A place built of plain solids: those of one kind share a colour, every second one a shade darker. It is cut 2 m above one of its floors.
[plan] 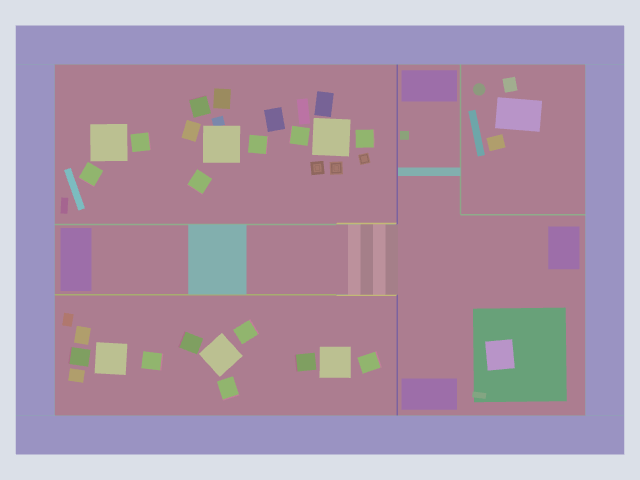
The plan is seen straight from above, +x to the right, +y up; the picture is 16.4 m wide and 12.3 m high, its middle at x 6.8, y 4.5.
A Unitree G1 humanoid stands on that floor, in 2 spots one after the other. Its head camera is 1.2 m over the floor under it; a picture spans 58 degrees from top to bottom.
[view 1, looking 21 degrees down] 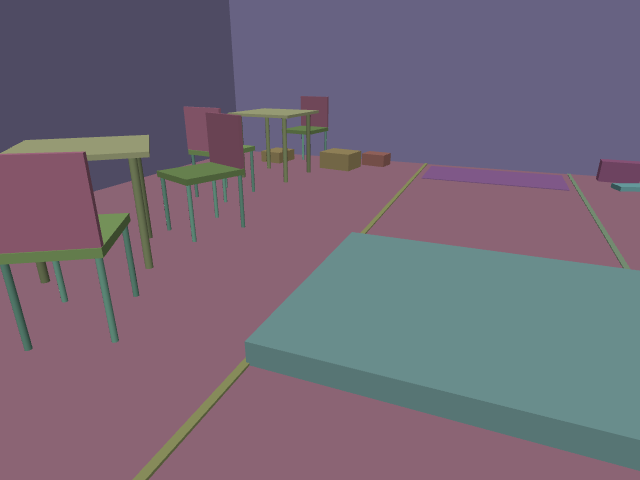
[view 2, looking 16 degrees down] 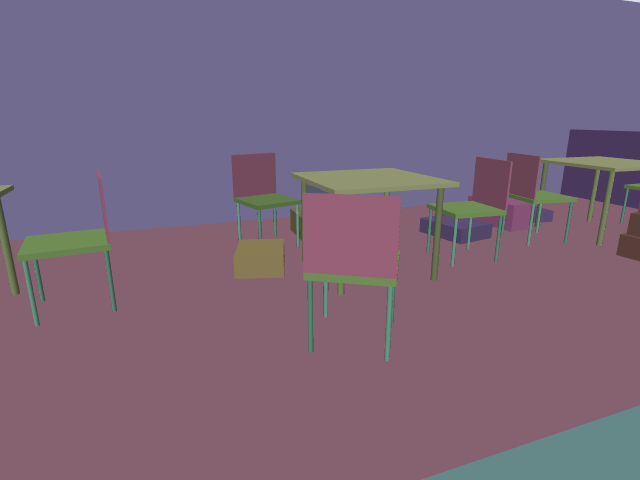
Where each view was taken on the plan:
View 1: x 6.27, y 4.00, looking -158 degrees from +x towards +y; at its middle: floor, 3.33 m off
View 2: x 2.75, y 4.00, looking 69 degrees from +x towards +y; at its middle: chair_back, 2.08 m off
